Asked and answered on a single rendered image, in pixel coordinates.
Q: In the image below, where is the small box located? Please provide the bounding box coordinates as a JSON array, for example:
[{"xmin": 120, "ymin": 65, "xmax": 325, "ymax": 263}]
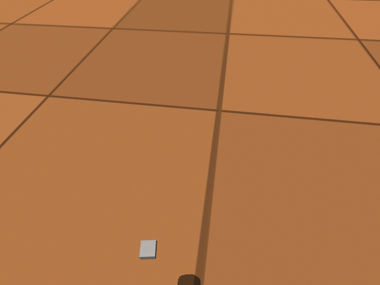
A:
[{"xmin": 139, "ymin": 240, "xmax": 157, "ymax": 259}]

